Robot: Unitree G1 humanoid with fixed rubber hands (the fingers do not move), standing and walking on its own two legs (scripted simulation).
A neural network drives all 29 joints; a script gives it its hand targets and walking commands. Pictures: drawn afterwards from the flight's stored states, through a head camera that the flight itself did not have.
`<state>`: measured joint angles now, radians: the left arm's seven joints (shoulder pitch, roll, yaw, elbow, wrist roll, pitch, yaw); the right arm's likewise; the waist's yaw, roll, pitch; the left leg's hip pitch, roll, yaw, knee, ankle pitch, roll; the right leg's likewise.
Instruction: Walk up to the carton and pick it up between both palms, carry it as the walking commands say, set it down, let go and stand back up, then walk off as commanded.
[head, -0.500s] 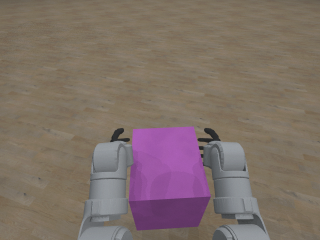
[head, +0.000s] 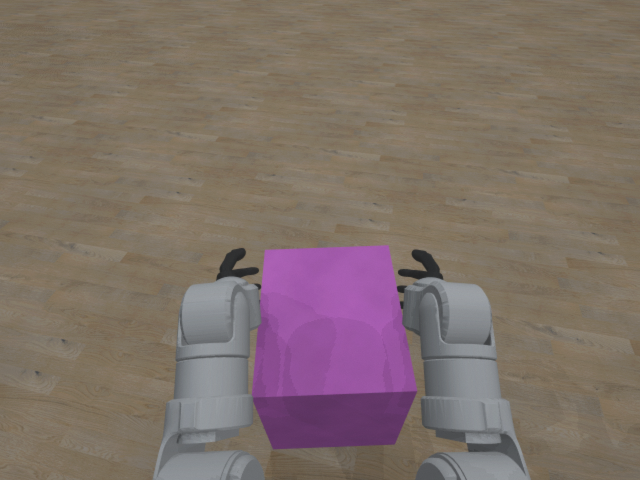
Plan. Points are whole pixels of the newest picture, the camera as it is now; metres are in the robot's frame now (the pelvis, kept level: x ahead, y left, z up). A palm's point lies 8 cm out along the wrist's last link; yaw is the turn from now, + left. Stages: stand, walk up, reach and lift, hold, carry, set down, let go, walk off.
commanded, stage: carry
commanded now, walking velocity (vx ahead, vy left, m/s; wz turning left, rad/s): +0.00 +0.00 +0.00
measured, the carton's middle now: (330, 348) +0.31 +0.00 +0.00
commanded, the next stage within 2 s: none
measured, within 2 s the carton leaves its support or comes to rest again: neither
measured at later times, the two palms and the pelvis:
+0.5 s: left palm (255, 314) +0.31 +0.09 +0.08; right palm (456, 317) +0.29 -0.15 +0.09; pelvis -0.02 -0.01 -0.01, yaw -3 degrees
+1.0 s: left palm (238, 361) +0.26 +0.11 +0.06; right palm (444, 367) +0.25 -0.13 +0.05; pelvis -0.09 -0.01 -0.01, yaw -2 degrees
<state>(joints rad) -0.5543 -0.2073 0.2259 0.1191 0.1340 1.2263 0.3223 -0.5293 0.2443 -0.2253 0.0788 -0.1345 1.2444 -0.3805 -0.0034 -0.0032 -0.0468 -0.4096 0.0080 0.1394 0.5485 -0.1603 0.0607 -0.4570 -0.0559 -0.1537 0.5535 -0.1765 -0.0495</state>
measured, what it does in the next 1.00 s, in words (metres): steps on the spot: left foot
